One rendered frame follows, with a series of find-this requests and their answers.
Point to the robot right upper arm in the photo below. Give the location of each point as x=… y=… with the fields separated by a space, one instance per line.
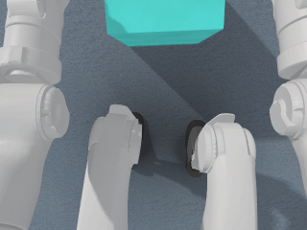
x=288 y=115

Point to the robot right thigh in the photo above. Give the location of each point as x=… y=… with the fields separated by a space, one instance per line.
x=231 y=196

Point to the carton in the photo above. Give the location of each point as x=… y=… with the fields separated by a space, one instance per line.
x=139 y=23

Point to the robot left upper arm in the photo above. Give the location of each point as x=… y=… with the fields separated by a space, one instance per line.
x=32 y=115

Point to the robot left forearm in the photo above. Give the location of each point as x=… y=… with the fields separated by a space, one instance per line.
x=30 y=52

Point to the robot right forearm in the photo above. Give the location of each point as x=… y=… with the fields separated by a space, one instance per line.
x=290 y=18

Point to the left robot shin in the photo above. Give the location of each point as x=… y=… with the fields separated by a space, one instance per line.
x=97 y=126

